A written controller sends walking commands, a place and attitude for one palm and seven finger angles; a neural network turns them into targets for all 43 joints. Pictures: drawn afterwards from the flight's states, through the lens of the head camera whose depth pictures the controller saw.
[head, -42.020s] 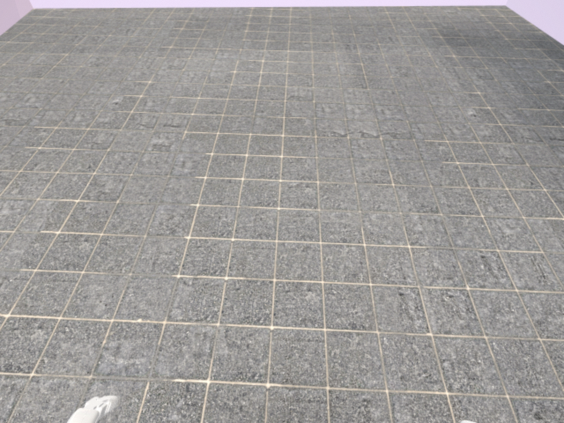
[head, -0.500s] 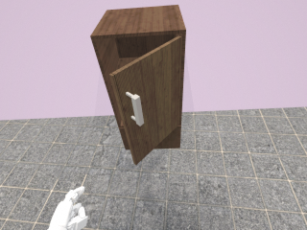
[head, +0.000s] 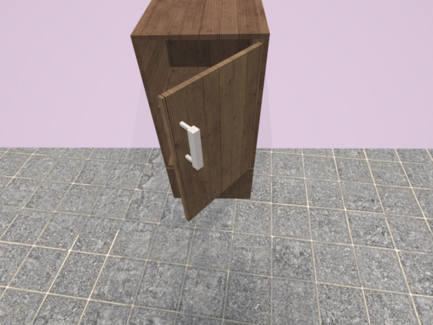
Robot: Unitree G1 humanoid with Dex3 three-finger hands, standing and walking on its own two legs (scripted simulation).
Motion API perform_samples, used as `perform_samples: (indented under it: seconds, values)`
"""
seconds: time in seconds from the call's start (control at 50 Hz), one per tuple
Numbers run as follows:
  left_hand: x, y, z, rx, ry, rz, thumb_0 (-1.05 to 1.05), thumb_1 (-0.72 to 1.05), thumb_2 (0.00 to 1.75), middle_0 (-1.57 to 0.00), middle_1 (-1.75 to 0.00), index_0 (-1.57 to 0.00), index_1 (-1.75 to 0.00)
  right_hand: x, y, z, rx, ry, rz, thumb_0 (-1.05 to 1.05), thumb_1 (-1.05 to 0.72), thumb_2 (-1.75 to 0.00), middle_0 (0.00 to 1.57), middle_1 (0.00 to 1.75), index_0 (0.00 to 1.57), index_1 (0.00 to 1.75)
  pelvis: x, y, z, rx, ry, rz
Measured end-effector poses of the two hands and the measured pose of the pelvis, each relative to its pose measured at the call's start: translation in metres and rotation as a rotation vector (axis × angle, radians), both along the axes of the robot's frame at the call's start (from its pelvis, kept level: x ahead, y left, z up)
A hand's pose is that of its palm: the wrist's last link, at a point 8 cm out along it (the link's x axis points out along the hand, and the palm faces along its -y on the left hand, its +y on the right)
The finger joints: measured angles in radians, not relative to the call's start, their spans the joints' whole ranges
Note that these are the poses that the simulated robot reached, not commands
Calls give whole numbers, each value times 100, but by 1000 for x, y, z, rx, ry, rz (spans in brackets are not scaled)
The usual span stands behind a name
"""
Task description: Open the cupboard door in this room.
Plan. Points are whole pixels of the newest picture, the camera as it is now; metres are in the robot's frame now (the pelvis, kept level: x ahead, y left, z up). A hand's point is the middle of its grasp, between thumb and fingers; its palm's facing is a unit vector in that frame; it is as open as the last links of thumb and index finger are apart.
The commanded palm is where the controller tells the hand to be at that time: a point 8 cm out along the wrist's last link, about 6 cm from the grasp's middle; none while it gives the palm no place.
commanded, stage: let the arm hang, fingers relaxed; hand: left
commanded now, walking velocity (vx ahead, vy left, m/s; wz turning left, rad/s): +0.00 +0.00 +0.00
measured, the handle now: (190, 145) +0.59 +0.12 -0.05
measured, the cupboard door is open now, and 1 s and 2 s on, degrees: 48 48 48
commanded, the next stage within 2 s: look to check the result in 0.42 s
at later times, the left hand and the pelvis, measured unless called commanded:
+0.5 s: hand out of the picture +0.00 +0.17 -0.18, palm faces +0.03 -0.98 -0.18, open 7.3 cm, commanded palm none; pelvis +0.00 +0.01 +0.00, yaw -1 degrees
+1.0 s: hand out of the picture +0.01 +0.17 -0.17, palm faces +0.03 -0.98 -0.19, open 7.4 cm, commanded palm none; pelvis +0.02 +0.00 +0.00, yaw +0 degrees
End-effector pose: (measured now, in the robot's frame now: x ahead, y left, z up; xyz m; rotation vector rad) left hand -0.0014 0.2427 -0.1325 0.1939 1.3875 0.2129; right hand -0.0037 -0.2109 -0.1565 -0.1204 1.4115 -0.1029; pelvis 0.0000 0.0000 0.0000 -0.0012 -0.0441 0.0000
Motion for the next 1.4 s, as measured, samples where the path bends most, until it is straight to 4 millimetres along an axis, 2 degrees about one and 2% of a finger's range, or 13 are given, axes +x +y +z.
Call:
perform_samples:
  seconds: [0.22,0.4,0.7,1.2,1.32,1.4]
  values:
    - [0,-24,-11,-72,13,-7,1,91,90,-20,-29,-20,-30,-25,11,2,8,51,-38,0,-92,-90,20,30,20,30,-2,3,0,3,6,-12]
    - [-3,-26,-14,-89,33,4,1,92,90,-20,-29,-20,-30,-36,17,5,0,86,-55,0,-91,-90,20,30,20,30,2,5,0,3,14,-11]
    - [1,-22,-12,-79,28,10,1,91,90,-20,-29,-20,-30,-11,20,4,7,40,-43,0,-91,-90,20,30,20,30,8,7,0,4,16,-9]
    - [18,-24,-11,-74,25,5,1,91,90,-20,-29,-20,-30,8,6,5,-17,37,-39,0,-92,-90,20,30,20,30,21,2,1,5,25,-16]
    - [26,-18,-16,-71,42,-19,1,91,90,-20,-29,-20,-30,10,-2,3,-45,16,-97,0,-92,-90,20,30,20,30,20,3,-4,2,28,-64]
    - [40,-9,-18,-63,39,-53,1,91,90,-20,-29,-20,-30,10,-9,3,-71,-9,-138,0,-91,-90,20,30,20,30,17,5,-7,6,35,-100]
